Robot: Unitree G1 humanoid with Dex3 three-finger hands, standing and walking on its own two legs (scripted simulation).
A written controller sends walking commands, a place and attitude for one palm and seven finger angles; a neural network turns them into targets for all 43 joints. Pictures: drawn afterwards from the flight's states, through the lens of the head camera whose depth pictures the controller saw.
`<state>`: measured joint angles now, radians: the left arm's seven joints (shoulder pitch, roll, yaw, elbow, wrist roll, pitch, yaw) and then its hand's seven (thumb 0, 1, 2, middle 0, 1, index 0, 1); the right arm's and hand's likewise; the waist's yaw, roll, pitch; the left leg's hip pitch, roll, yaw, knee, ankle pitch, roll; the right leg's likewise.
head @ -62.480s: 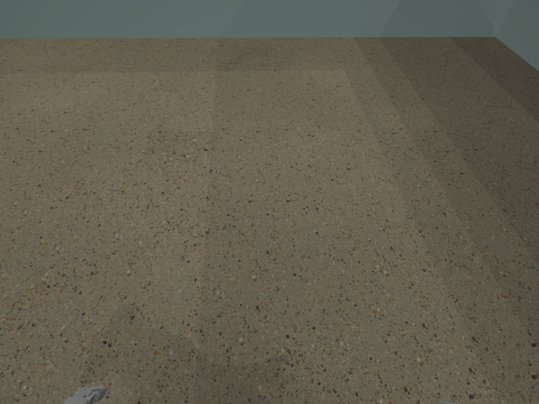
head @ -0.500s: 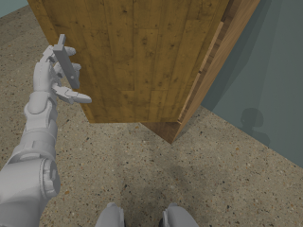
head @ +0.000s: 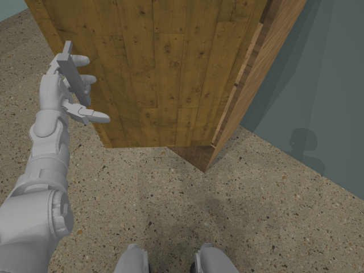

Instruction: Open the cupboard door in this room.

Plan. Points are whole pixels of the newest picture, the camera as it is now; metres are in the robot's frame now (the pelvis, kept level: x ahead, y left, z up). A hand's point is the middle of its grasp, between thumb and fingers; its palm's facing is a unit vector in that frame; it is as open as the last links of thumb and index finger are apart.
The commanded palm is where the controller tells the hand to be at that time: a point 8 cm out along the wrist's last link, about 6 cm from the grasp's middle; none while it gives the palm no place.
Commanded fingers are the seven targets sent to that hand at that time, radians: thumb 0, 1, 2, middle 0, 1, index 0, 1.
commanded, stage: close the thumb around the handle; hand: left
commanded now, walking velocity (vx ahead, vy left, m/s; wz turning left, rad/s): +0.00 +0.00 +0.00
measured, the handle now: (77, 76) +0.54 +0.20 +0.07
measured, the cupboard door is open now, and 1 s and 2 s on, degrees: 40 40 80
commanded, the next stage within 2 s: pull the door open along its arc in 0.76 s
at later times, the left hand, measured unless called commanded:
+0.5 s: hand (84, 94) +0.48 +0.18 +0.08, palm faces +0.03 -1.00 -0.01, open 8.8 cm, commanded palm +0.45 +0.22 +0.08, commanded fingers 0.00 0.79 0.85 -0.39 -1.34 -0.39 -1.34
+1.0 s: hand (85, 94) +0.48 +0.18 +0.07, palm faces +0.02 -1.00 -0.01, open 5.6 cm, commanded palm +0.44 +0.23 +0.08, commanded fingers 0.00 0.90 0.90 -0.40 -1.35 -0.40 -1.35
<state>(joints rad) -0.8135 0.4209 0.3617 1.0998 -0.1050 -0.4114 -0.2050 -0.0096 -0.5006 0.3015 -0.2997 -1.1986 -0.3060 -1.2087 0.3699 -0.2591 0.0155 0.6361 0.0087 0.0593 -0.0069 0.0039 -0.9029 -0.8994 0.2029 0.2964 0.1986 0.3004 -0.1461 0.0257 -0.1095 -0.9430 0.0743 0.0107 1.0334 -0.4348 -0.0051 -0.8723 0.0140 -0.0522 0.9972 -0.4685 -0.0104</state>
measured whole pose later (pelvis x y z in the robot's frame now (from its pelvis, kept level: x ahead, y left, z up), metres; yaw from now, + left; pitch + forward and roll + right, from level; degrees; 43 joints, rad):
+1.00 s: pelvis +0.00 +0.00 +0.00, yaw +0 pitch +19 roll -2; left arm -0.77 0.40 0.35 1.06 -0.12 -0.41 -0.19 0.01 0.76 0.82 -0.37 -1.35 -0.36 -1.35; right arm 0.37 -0.25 0.01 0.63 0.01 0.07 -0.01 0.00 -0.90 -0.90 0.20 0.30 0.20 0.30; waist -0.14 0.03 -0.11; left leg -0.92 0.07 0.02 1.02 -0.44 0.00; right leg -0.86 0.01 -0.04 0.99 -0.47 -0.01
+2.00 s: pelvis +0.02 -0.04 +0.01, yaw +4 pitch +10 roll +1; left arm 0.40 -0.06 -0.25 -0.09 0.08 -0.30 0.47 0.01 0.69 0.77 -0.33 -1.32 -0.36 -1.34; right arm 0.23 -0.21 0.00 0.52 -0.06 -0.01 0.01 0.01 -0.90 -0.90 0.20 0.30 0.20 0.30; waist -0.02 0.04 -0.12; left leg -0.67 0.05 -0.03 0.94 -0.44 -0.05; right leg -0.61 -0.01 -0.09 0.98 -0.54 -0.07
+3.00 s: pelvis +0.00 -0.01 +0.01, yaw +3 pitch +9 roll +0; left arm 0.30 0.07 -0.25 -0.08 0.03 -0.29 0.14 -0.01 -0.50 0.30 -0.31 -0.48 -0.26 -0.50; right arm 0.22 -0.20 0.02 0.48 -0.03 -0.02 0.01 0.01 -0.90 -0.90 0.20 0.30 0.20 0.30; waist 0.00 0.04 -0.10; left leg -0.71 0.03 -0.02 0.99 -0.44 -0.02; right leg -0.65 -0.02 -0.07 1.01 -0.51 -0.03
